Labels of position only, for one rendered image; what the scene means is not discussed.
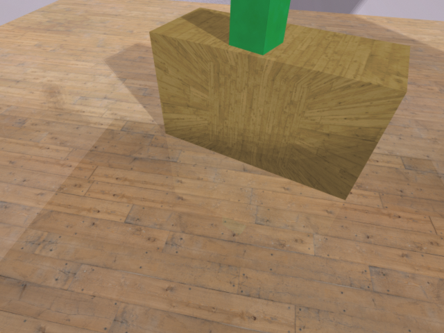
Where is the pedestal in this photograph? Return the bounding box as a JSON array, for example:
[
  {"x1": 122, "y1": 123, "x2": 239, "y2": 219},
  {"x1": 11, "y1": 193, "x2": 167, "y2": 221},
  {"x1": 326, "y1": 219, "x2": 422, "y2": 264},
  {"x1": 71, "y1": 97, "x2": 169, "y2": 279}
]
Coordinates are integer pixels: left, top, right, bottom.
[{"x1": 149, "y1": 8, "x2": 410, "y2": 200}]

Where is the carton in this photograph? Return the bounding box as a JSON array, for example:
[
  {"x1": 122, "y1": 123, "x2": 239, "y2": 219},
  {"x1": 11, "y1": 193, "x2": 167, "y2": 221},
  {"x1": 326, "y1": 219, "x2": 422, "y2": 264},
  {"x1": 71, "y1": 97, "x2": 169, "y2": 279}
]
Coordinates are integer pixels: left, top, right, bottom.
[{"x1": 229, "y1": 0, "x2": 291, "y2": 55}]

